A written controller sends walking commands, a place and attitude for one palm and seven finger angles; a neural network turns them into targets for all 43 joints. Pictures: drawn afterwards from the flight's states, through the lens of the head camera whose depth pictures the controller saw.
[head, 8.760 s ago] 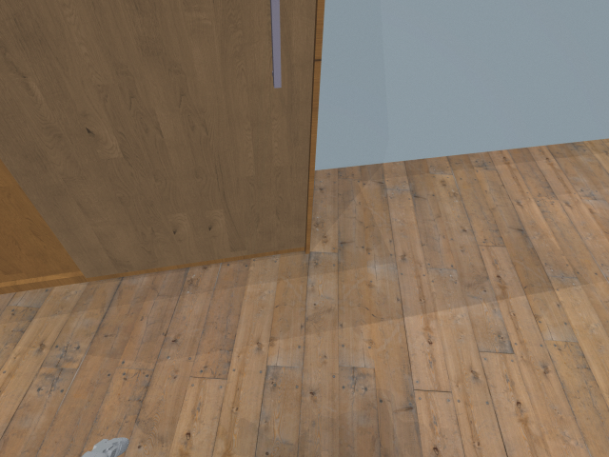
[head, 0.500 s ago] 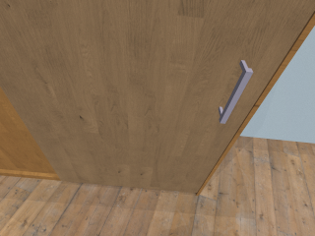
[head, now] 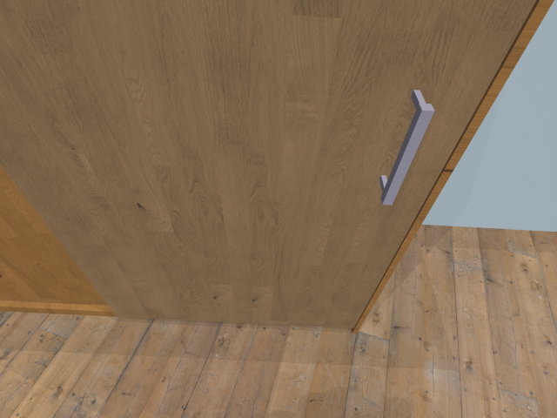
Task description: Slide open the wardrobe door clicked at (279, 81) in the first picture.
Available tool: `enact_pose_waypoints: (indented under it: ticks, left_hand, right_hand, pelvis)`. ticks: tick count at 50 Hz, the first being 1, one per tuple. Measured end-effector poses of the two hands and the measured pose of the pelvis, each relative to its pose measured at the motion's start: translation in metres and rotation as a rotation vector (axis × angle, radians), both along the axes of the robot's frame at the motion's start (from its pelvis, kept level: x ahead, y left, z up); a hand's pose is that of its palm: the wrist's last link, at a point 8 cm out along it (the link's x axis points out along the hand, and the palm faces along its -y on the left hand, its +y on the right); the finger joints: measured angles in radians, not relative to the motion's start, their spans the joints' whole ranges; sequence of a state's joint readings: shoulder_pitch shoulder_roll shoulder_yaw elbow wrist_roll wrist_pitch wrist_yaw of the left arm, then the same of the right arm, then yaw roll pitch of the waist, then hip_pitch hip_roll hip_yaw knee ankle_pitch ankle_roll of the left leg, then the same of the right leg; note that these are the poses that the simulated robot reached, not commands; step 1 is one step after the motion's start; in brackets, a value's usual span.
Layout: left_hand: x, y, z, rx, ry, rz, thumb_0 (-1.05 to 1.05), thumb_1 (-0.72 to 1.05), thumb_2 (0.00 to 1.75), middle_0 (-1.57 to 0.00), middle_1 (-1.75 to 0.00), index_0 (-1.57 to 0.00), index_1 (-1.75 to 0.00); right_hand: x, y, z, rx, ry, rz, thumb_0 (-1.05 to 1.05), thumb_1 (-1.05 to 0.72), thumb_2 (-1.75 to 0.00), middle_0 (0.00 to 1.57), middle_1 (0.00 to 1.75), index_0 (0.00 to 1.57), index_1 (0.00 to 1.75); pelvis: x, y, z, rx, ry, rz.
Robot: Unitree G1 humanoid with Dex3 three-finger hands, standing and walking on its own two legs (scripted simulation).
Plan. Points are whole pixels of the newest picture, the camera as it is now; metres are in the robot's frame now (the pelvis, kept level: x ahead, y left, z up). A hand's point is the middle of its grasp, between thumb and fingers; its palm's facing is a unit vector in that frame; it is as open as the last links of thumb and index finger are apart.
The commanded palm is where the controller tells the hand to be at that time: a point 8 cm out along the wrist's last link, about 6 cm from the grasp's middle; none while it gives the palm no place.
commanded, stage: look again from close up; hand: right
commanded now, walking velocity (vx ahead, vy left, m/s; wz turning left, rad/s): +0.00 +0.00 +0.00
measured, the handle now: (401, 152) +0.51 -0.17 +0.12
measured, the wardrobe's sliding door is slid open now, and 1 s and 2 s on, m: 0.00 0.00 0.00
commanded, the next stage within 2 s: raise the hand with hooked fingers in 0.40 s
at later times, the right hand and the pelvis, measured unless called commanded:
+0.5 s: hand out of the picture +0.01 -0.19 -0.17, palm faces +0.01 +0.98 -0.21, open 7.3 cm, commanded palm +0.09 -0.24 -0.07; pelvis +0.00 -0.01 +0.00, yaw +0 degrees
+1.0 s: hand out of the picture +0.11 -0.23 -0.03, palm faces +0.17 +0.99 -0.02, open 9.0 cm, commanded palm +0.13 -0.27 +0.00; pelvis -0.02 -0.01 -0.06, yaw -3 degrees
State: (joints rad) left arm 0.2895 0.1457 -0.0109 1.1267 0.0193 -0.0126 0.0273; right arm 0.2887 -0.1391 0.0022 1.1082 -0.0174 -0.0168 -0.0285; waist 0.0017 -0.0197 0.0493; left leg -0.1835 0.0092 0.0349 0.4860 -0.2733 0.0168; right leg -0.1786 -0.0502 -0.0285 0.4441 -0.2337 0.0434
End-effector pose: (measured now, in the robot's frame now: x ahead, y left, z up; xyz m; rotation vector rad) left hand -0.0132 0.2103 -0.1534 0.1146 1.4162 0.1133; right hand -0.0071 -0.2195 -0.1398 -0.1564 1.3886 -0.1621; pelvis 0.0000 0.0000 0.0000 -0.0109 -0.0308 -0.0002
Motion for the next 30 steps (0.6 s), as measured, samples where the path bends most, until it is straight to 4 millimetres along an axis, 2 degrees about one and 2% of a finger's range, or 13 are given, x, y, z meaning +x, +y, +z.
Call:
enact_pose_waypoints:
  ticks: [11,26,27,28,30]
  left_hand:
    - [0.001,-0.009,0.001,-0.001,-0.007,0.003,0.01,0.91,0.90,-0.20,-0.30,-0.19,-0.30]
    - [0.009,-0.002,0.004,0.028,-0.016,-0.001,0.01,0.91,0.90,-0.20,-0.30,-0.19,-0.30]
    - [0.014,0.000,0.006,0.036,-0.050,0.002,0.01,0.91,0.90,-0.20,-0.30,-0.19,-0.30]
    - [0.022,0.002,0.009,0.056,-0.116,-0.004,0.01,0.91,0.90,-0.20,-0.30,-0.20,-0.30]
    - [0.044,0.007,0.016,0.091,-0.268,-0.019,0.01,0.91,0.90,-0.20,-0.30,-0.20,-0.30]
  right_hand:
    - [0.008,-0.011,0.001,-0.008,-0.021,0.006,0.00,-0.91,-0.90,0.20,0.30,0.20,0.30]
    - [0.011,-0.020,-0.001,-0.014,-0.018,0.013,0.00,-0.91,-0.90,0.20,0.30,0.20,0.30]
    - [0.020,-0.021,0.005,-0.007,-0.072,-0.034,0.01,-0.91,-0.90,0.20,0.30,0.20,0.30]
    - [0.040,-0.025,0.017,-0.017,-0.190,-0.075,0.01,-0.91,-0.90,0.20,0.30,0.21,0.30]
    - [0.087,-0.035,0.057,-0.070,-0.515,-0.089,0.02,-0.91,-0.89,0.20,0.31,0.21,0.31]
  pelvis:
    - [-0.002,-0.007,0.000,-0.001,0.004,0.002]
    - [-0.001,-0.013,0.000,0.006,0.013,0.005]
    - [-0.002,-0.013,-0.001,0.008,0.013,0.004]
    - [-0.002,-0.014,-0.002,0.005,0.006,0.006]
    - [-0.003,-0.015,-0.003,0.001,0.007,-0.004]
